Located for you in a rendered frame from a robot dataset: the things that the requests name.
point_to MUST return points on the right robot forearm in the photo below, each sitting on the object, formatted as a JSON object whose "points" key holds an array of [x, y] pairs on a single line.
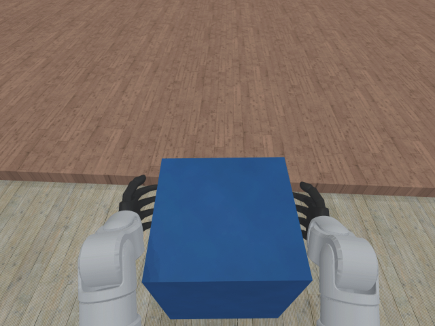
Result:
{"points": [[348, 274]]}

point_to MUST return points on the left robot forearm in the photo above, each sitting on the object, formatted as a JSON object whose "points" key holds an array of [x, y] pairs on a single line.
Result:
{"points": [[107, 272]]}

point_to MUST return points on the robot left hand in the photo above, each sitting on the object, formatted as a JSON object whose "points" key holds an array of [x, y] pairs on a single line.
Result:
{"points": [[130, 200]]}

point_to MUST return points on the robot right hand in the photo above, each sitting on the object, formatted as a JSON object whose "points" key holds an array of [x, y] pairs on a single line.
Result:
{"points": [[315, 203]]}

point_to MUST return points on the carton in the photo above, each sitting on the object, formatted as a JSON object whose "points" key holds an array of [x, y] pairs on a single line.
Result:
{"points": [[225, 240]]}

